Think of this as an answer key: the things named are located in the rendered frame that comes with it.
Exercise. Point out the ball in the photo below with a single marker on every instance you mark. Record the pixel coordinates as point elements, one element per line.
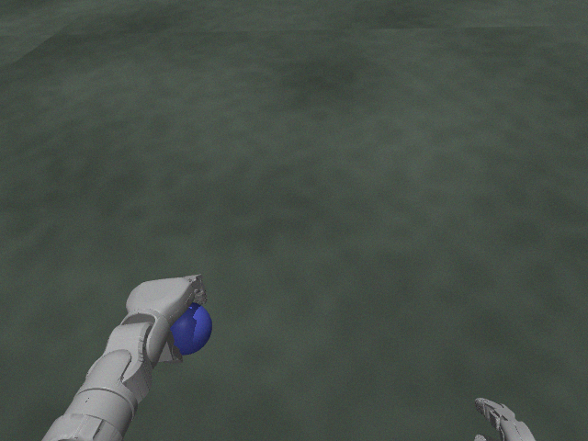
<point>192,330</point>

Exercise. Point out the right robot hand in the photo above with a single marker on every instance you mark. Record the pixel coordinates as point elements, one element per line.
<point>503,420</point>

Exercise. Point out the left robot arm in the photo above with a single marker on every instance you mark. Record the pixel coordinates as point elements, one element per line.
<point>117,382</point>

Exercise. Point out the left robot hand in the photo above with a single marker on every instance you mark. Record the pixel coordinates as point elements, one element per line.
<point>171,297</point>

